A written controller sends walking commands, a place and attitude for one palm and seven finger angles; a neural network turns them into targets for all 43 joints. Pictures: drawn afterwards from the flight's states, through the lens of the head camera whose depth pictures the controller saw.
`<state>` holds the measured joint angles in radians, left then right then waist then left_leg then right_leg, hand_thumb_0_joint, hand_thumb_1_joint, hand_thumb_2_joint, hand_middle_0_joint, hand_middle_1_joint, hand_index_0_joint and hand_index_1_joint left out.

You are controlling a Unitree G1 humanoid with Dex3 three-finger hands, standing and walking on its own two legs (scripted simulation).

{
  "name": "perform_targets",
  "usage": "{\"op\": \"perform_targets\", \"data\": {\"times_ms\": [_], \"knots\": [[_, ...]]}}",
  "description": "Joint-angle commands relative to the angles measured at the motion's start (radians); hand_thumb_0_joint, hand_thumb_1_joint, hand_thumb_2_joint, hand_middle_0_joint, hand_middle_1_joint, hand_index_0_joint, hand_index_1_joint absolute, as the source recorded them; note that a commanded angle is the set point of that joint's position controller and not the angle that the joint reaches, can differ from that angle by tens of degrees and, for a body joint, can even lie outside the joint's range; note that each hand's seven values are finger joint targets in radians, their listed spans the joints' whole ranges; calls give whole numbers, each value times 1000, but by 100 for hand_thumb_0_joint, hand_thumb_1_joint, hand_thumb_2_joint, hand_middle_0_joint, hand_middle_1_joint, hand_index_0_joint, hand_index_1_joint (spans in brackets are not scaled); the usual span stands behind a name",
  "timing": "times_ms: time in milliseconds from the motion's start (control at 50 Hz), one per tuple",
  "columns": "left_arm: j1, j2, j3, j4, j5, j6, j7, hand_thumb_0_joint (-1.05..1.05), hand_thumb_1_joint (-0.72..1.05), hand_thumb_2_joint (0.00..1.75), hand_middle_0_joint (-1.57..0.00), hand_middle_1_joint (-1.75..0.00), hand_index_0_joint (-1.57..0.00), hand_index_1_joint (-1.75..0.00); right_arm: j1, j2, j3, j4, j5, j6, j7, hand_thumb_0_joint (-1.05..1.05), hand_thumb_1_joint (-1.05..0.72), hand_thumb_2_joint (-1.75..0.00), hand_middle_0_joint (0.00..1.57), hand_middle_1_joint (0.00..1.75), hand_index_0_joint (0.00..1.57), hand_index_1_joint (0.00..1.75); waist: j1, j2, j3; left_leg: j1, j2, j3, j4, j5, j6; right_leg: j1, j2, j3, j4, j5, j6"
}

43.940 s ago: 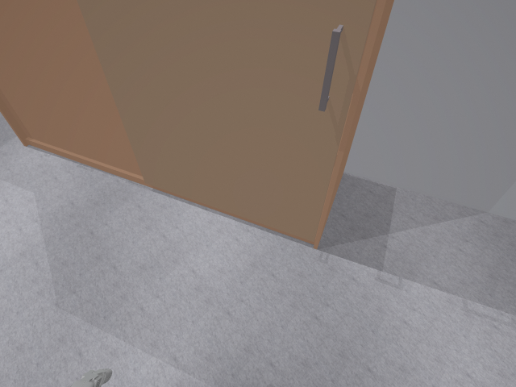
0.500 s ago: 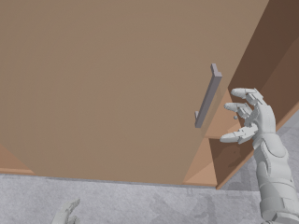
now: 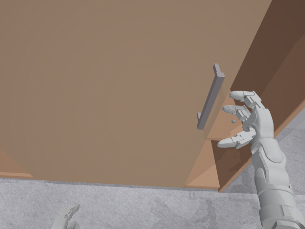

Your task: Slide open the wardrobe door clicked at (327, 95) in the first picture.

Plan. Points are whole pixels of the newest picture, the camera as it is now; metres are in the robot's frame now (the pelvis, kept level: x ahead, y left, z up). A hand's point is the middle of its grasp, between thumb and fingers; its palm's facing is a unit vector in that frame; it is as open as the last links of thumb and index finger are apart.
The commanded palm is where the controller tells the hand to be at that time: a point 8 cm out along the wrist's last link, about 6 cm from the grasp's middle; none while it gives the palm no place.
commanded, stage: move the hooked fingers beside the handle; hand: right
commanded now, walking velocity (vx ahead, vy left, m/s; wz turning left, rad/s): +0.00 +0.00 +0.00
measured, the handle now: (207, 100) +0.45 -0.11 +0.11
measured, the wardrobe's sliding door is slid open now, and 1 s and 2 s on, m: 0.23 0.23 0.23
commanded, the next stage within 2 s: feel for the door with the fingertips in 0.40 s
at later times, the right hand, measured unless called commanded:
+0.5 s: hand (232, 119) +0.38 -0.16 +0.11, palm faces -0.05 +1.00 +0.00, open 14.0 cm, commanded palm +0.36 -0.22 +0.11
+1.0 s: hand (216, 116) +0.39 -0.12 +0.11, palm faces -0.04 +1.00 -0.01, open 14.0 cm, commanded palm +0.37 -0.18 +0.11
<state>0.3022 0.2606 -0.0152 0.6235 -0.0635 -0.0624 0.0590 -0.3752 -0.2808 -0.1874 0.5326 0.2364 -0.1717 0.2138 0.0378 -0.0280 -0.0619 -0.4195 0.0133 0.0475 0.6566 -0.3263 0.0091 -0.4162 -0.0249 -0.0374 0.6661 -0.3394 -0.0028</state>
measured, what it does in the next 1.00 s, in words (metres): stands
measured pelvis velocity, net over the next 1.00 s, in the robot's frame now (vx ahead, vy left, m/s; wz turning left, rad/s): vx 0.00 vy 0.00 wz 0.01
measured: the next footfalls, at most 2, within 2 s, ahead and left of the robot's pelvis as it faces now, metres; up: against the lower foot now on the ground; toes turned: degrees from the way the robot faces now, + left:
none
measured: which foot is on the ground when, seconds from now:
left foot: down 0.00-1.00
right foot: down 0.00-1.00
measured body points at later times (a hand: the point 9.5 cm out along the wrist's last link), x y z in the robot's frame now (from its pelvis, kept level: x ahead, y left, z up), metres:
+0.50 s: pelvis +0.00 +0.00 +0.00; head +0.02 +0.01 +0.45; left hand +0.11 +0.26 -0.11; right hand +0.38 -0.22 +0.11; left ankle +0.00 +0.11 -0.72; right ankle +0.00 -0.12 -0.72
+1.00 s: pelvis +0.00 +0.00 +0.00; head +0.02 +0.01 +0.45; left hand +0.13 +0.25 -0.10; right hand +0.39 -0.18 +0.12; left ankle +0.00 +0.11 -0.72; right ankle +0.00 -0.12 -0.72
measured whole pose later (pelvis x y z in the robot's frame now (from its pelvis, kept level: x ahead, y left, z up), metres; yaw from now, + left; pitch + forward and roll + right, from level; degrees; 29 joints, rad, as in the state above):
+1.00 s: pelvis +0.00 +0.00 +0.00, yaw +0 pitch +5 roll +0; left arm 0.27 0.23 -0.03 0.62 -0.05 -0.06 0.03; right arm -0.39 -0.20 -0.11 0.49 0.18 -0.16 0.08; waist 0.05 -0.02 -0.06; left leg -0.42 0.01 0.04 0.67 -0.34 0.01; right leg -0.41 -0.03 -0.04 0.67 -0.35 0.00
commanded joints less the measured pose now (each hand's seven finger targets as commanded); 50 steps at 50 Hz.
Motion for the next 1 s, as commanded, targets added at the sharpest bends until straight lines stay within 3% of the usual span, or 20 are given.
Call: {"op": "perform_targets", "data": {"times_ms": [0, 100, 140, 200, 240, 260, 300, 360, 420, 480, 560, 620, 640, 720, 740, 760, 860, 880, 920, 980], "knots": [[-42, 123, 46, -121, -2, -55, 6, 0, 90, 90, -20, -30, -20, -30, -407, -169, -43, -245, -7, -73, -32, 0, 50, -30, 30, 120, 30, 120, 17, 26, -259, 79, -18, -6, -78, 274, 5, 151, 16, 38, -82, 222, -23], [-57, 123, 38, -123, 0, -42, 5, 0, 90, 90, -20, -30, -20, -30, -404, -233, -94, -191, -32, -51, -60, 0, 50, -30, 30, 120, 30, 120, 0, 12, -233, 96, -12, -18, -84, 244, 7, 113, 22, 30, -91, 186, -24], [-54, 127, 36, -129, 2, -38, 6, 0, 90, 90, -20, -30, -20, -30, -387, -258, -122, -175, -25, -51, -57, 0, 50, -30, 30, 120, 30, 120, -8, 53, -254, 131, -11, -22, -87, 249, 6, 98, 22, 28, -90, 184, -27], [-64, 119, 30, -135, -4, -39, 8, 0, 90, 90, -20, -30, -20, -30, -465, -202, -62, -174, -18, -57, -33, 0, 50, -30, 30, 120, 30, 120, 12, -1, -240, 99, -14, -22, -88, 235, 9, 112, 23, 28, -92, 168, -23], [-54, 122, 34, -132, -2, -41, 10, 0, 90, 90, -20, -30, -20, -30, -477, -199, -59, -174, -11, -67, -20, 0, 50, -30, 30, 120, 30, 120, 18, 25, -265, 111, -16, -20, -85, 261, 9, 124, 20, 30, -82, 191, -27], [-53, 124, 37, -130, -3, -41, 10, 0, 90, 90, -20, -30, -20, -30, -439, -213, -79, -155, -7, -67, -13, 0, 50, -30, 30, 120, 30, 120, 5, 11, -274, 118, -16, -26, -86, 275, 10, 126, 22, 25, -78, 198, -27], [-50, 124, 39, -132, -5, -44, 10, 0, 90, 90, -20, -30, -20, -30, -450, -179, -46, -171, 1, -68, 3, 0, 50, -30, 30, 120, 30, 120, 14, 9, -292, 111, -17, -19, -81, 288, 11, 142, 23, 28, -76, 212, -24], [-44, 126, 42, -128, -7, -43, 7, 0, 90, 90, -20, -30, -20, -30, -415, -155, -30, -155, 5, -59, 11, 0, 50, -30, 30, 120, 30, 120, 15, 22, -269, 101, -17, -15, -81, 297, 10, 132, 22, 31, -74, 219, -25], [-42, 129, 44, -130, -7, -40, 3, 0, 90, 90, -20, -30, -20, -30, -378, -171, -50, -156, 3, -43, 2, 0, 50, -30, 30, 120, 30, 120, 3, 17, -255, 97, -15, -11, -80, 294, 11, 120, 24, 32, -76, 218, -23], [-46, 129, 42, -131, -4, -34, 4, 0, 90, 90, -20, -30, -20, -30, -420, -230, -95, -181, -3, -50, -21, 0, 50, -30, 30, 120, 30, 120, 4, 34, -242, 106, -12, -20, -86, 273, 6, 97, 26, 30, -80, 194, -27], [-53, 115, 45, -138, 1, -45, 1, 0, 90, 90, -20, -30, -20, -30, -434, -179, -53, -293, -9, -90, -43, 0, 50, -30, 30, 120, 30, 120, 4, -8, -315, 128, -16, -20, -70, 323, 10, 159, 22, 29, -71, 260, -27], [-55, 111, 44, -132, 1, -55, -4, 0, 90, 90, -20, -30, -20, -30, -408, -120, -1, -308, -12, -98, -51, 0, 50, -30, 30, 120, 30, 120, 6, -46, -307, 99, -19, -8, -61, 317, 14, 182, 17, 37, -71, 274, -18], [-48, 114, 46, -126, 1, -53, -5, 0, 90, 90, -20, -30, -20, -30, -389, -112, 5, -281, -17, -89, -57, 0, 50, -30, 30, 120, 30, 120, 16, 4, -287, 97, -21, -4, -65, 314, 11, 170, 13, 39, -68, 272, -21], [-56, 119, 43, -122, -5, -45, -9, 0, 90, 90, -20, -30, -20, -30, -392, -74, 32, -191, -25, -30, -74, 0, 50, -30, 30, 120, 30, 120, 22, 37, -201, 49, -18, 1, -85, 223, 6, 113, 19, 38, -87, 165, -20], [-52, 123, 45, -120, -3, -42, -8, 0, 90, 90, -20, -30, -20, -30, -402, -91, 21, -184, -30, -22, -84, 0, 50, -30, 30, 120, 30, 120, 22, 67, -202, 57, -18, 0, -86, 221, 6, 109, 17, 40, -85, 169, -23], [-57, 119, 44, -128, -3, -40, -11, 0, 90, 90, -20, -30, -20, -30, -396, -79, 28, -203, -36, -17, -89, 0, 50, -30, 30, 120, 30, 120, 12, 30, -224, 64, -16, -2, -80, 234, 8, 119, 19, 37, -86, 183, -21], [-58, 107, 44, -139, 8, -45, -17, 0, 90, 90, -20, -30, -20, -30, -429, -102, 1, -314, -44, -55, -133, 0, 50, -30, 30, 120, 30, 120, 1, 45, -319, 121, -17, -5, -57, 317, 9, 161, 16, 35, -71, 269, -21], [-61, 103, 42, -140, 10, -47, -18, 0, 90, 90, -20, -30, -20, -30, -425, -96, 3, -322, -47, -65, -139, 0, 50, -30, 30, 120, 30, 120, -3, 21, -325, 124, -17, -9, -53, 332, 9, 166, 17, 29, -68, 279, -20], [-60, 101, 41, -133, 11, -47, -20, 0, 90, 90, -20, -30, -20, -30, -425, -95, 7, -316, -56, -78, -148, 0, 50, -30, 30, 120, 30, 120, 2, 13, -310, 116, -18, -8, -51, 337, 9, 166, 16, 27, -66, 287, -18], [-49, 109, 42, -124, 10, -39, -21, 0, 90, 90, -20, -30, -20, -30, -401, -105, -4, -243, -58, -63, -143, 0, 50, -30, 30, 120, 30, 120, 8, 62, -269, 120, -19, -11, -61, 338, 5, 125, 18, 24, -69, 258, -22]]}}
